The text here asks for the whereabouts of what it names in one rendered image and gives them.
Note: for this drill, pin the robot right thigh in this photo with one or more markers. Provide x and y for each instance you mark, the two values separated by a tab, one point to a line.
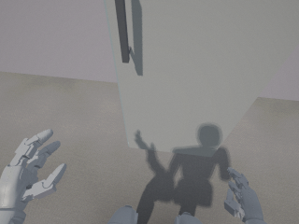
186	219

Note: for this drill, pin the right robot hand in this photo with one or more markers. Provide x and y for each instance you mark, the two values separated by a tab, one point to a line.
247	206

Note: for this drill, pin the handle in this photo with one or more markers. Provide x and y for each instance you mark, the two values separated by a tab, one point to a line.
123	33

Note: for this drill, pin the left robot hand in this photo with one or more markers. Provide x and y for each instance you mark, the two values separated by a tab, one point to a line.
16	176

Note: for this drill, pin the robot thigh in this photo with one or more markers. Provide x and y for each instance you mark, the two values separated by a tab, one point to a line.
186	219
124	215

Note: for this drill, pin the fridge door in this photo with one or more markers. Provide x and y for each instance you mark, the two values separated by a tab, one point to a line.
197	66

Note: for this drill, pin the robot left thigh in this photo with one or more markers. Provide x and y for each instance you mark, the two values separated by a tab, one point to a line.
124	215

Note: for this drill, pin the robot left forearm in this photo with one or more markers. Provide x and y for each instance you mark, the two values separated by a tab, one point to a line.
11	216

